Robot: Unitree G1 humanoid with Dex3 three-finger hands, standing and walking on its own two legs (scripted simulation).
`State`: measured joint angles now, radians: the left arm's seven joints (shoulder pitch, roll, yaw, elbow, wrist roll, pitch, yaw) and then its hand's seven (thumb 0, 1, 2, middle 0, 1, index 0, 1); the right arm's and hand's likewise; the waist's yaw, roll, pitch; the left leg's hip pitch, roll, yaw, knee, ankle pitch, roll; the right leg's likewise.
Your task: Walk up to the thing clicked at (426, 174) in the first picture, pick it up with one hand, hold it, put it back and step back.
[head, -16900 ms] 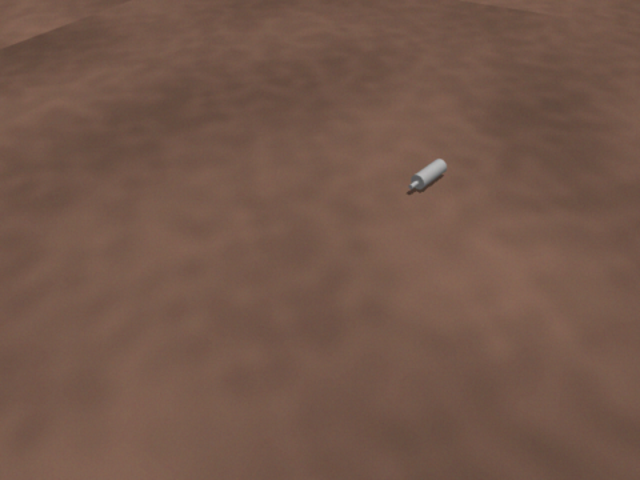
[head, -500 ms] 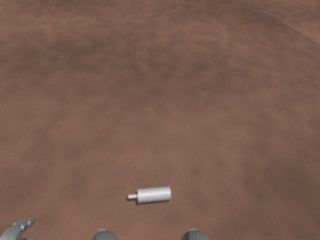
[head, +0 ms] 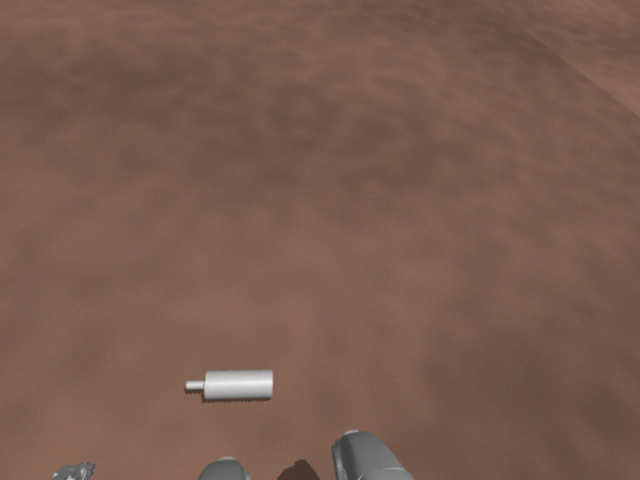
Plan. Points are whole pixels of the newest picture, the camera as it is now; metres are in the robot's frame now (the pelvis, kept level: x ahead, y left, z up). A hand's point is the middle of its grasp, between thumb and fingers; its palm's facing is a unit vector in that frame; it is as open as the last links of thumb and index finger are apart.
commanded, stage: walk up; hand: left
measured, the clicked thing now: (230, 384) +0.44 +0.17 -0.71
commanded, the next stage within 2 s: stand in 2.00 s
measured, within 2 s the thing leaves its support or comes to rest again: neither
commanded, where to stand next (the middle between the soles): +0.07 -0.15 m, yaw +3 degrees
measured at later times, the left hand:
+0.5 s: hand out of the picture +0.02 +0.07 -0.14, palm faces +0.03 -0.91 -0.41, open 7.4 cm
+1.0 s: hand out of the picture +0.05 +0.11 -0.15, palm faces +0.11 -0.91 -0.40, open 7.4 cm
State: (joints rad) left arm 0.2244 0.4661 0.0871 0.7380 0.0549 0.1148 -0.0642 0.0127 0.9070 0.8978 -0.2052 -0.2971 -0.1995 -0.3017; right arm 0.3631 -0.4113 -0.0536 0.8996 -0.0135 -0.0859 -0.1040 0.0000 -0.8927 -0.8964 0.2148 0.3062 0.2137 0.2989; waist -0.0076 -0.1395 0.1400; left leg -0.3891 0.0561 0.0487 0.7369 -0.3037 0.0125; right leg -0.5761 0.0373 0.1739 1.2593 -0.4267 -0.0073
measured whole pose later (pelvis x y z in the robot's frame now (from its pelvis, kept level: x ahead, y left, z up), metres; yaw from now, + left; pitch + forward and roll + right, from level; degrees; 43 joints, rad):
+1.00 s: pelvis -0.01 -0.17 +0.00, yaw +6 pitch -4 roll -1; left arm 0.19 0.40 0.03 0.95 0.00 -0.03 0.02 0.01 0.91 0.90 -0.20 -0.30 -0.20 -0.30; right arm 0.11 -0.36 -0.02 0.95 0.00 0.00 0.01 0.00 -0.90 -0.90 0.21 0.31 0.21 0.30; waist 0.02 0.00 0.09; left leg -0.37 0.02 -0.06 0.78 -0.36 -0.02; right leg -0.31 -0.03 -0.02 0.74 -0.35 0.02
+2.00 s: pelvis +0.02 -0.16 +0.04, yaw +6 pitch -2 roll +0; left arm 0.06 0.35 0.02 1.16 0.01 -0.01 -0.01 0.01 0.91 0.90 -0.20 -0.30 -0.20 -0.30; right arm 0.07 -0.34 -0.02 1.16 0.00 -0.01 0.01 0.00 -0.90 -0.90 0.20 0.30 0.20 0.30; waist -0.01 0.00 0.05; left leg -0.16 0.00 -0.06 0.36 -0.17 -0.02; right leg -0.11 -0.05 -0.03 0.33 -0.19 0.04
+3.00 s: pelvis +0.02 -0.17 +0.04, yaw +6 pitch -2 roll +0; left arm 0.11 0.35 0.01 1.14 0.01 0.00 -0.01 0.01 0.91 0.90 -0.20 -0.30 -0.20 -0.30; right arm 0.10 -0.35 0.00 1.14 -0.01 0.00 0.01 0.00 -0.90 -0.90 0.20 0.30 0.20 0.30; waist 0.00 0.00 0.06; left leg -0.14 0.01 -0.05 0.34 -0.16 -0.03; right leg -0.10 -0.04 -0.02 0.32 -0.18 0.03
